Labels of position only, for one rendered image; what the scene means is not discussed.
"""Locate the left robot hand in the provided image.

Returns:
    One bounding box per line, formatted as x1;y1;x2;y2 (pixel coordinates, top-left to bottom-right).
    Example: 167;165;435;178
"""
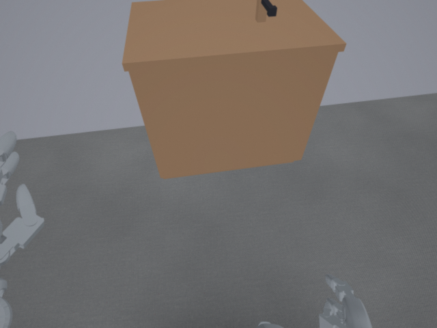
0;131;44;268

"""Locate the counter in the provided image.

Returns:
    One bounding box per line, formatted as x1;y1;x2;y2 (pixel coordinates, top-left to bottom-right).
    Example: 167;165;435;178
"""
122;0;346;179

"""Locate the tap lever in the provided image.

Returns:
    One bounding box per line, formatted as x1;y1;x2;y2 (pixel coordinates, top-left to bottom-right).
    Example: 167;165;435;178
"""
262;0;277;17

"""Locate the right robot hand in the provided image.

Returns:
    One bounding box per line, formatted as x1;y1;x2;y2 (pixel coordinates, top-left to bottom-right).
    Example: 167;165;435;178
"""
319;274;372;328

